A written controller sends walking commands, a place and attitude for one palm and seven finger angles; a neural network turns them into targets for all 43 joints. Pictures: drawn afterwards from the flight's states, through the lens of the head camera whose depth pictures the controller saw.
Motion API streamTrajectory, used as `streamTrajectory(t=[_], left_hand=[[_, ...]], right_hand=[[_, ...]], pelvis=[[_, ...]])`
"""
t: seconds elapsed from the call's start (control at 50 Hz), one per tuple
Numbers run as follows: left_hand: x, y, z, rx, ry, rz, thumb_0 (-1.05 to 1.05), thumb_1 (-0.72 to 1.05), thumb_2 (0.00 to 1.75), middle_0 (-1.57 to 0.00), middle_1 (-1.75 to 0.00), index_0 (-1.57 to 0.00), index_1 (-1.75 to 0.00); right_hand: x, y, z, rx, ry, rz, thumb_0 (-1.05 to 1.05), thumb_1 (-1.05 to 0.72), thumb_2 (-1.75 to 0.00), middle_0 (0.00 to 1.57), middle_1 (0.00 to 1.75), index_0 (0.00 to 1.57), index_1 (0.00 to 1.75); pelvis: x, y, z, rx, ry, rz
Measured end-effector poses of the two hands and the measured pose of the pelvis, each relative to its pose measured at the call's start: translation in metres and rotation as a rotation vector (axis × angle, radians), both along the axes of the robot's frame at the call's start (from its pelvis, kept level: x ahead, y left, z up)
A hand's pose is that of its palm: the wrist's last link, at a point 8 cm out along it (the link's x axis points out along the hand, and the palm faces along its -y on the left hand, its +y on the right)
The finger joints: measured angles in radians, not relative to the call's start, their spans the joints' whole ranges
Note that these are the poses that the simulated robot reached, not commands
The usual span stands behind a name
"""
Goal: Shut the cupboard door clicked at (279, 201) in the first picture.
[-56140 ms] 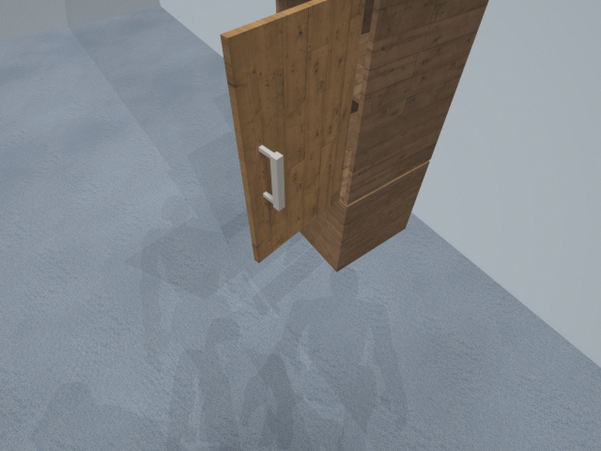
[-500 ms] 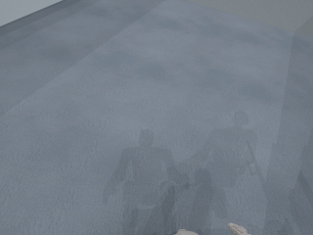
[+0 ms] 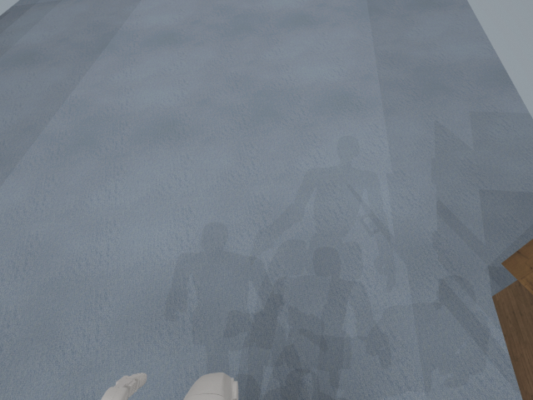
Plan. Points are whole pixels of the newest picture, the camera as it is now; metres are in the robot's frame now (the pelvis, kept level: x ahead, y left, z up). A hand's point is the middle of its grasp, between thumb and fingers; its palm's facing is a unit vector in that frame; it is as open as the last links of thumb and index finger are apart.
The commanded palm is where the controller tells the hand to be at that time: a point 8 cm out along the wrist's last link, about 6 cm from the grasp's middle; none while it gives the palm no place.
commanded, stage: turn to face it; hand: left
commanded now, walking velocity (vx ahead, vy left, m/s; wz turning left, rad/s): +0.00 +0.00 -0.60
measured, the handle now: out of the picture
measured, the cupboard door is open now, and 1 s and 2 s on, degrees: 32 32 32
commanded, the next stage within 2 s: take the last steps up to it in 1.72 s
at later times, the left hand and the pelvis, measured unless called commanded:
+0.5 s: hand (148, 386) +0.16 +0.23 -0.16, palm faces -0.24 -0.94 -0.23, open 7.4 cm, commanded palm none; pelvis +0.02 +0.03 +0.01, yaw -18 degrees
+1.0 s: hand (214, 353) +0.21 +0.12 -0.16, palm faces -0.55 -0.80 -0.23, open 7.4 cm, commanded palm none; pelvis +0.03 +0.00 +0.00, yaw -35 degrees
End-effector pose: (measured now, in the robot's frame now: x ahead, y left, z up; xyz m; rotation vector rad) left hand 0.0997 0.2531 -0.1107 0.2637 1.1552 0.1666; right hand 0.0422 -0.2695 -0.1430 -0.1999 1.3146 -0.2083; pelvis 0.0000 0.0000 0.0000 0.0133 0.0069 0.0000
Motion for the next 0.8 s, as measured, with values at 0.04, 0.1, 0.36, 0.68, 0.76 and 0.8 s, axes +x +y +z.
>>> streamTrajectory(t=[0.04,0.1,0.36,0.68,0.76,0.8], left_hand=[[0.000,-0.006,-0.001,-0.013,0.017,-0.017,0.00,0.90,0.89,-0.20,-0.30,-0.21,-0.30],[0.001,-0.012,-0.004,-0.034,0.037,-0.039,0.01,0.90,0.89,-0.21,-0.30,-0.21,-0.30],[0.029,0.023,-0.032,-0.074,0.107,-0.124,0.01,0.90,0.89,-0.21,-0.30,-0.21,-0.30],[0.114,-0.044,-0.014,-0.003,0.017,-0.418,0.01,0.91,0.90,-0.20,-0.30,-0.20,-0.30],[0.117,-0.069,-0.007,0.006,0.009,-0.465,0.01,0.90,0.90,-0.20,-0.30,-0.20,-0.30],[0.116,-0.077,-0.005,0.004,0.024,-0.483,0.01,0.90,0.90,-0.20,-0.30,-0.20,-0.30]], right_hand=[[0.004,0.001,0.005,0.006,-0.024,-0.014,0.01,-0.91,-0.90,0.20,0.30,0.19,0.29],[0.012,0.005,0.010,0.011,-0.060,-0.031,0.01,-0.91,-0.90,0.20,0.30,0.19,0.29],[0.027,0.046,0.030,-0.046,-0.180,-0.092,0.01,-0.91,-0.90,0.20,0.30,0.20,0.29],[-0.090,0.016,-0.005,0.005,-0.046,-0.398,0.01,-0.90,-0.90,0.20,0.30,0.20,0.30],[-0.106,0.001,-0.007,-0.009,-0.007,-0.456,0.01,-0.91,-0.90,0.20,0.30,0.20,0.29],[-0.106,-0.003,0.000,-0.016,-0.023,-0.474,0.01,-0.91,-0.90,0.20,0.30,0.20,0.29]], pelvis=[[0.002,-0.001,0.003,0.004,0.004,-0.020],[0.004,0.000,0.005,0.004,0.008,-0.050],[0.018,0.035,-0.002,-0.023,0.019,-0.214],[0.016,0.001,-0.013,-0.013,0.014,-0.436],[0.014,-0.004,-0.008,-0.013,0.013,-0.477],[0.015,-0.006,-0.003,-0.004,0.013,-0.500]])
